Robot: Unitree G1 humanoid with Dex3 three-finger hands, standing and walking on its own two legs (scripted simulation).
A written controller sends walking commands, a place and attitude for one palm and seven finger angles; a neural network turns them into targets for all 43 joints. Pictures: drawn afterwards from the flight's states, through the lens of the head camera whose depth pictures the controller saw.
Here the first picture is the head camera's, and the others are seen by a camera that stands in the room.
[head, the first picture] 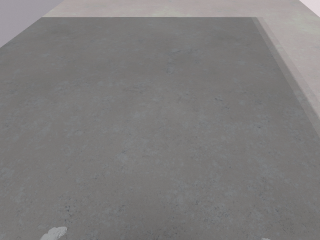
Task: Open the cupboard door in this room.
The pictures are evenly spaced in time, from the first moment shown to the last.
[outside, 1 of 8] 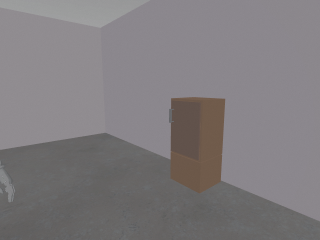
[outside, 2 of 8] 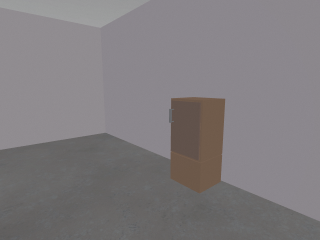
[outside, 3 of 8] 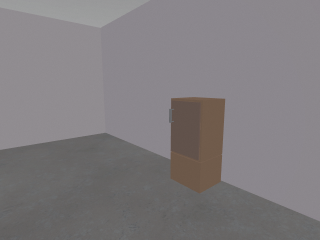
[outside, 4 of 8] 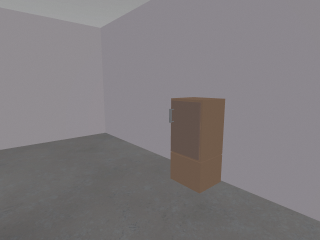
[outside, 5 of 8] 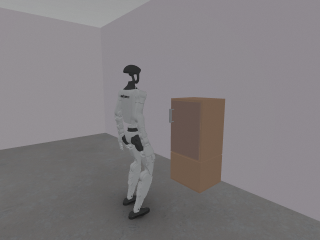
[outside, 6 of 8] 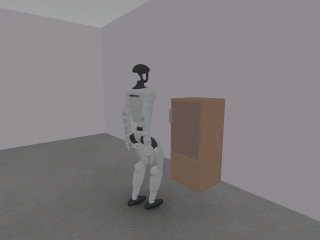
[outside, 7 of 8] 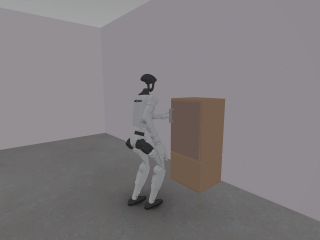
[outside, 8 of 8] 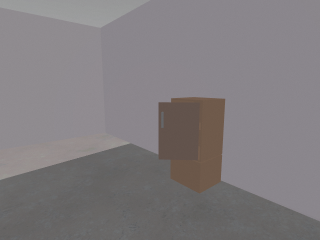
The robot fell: yes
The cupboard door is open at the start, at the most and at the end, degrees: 0 46 46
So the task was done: no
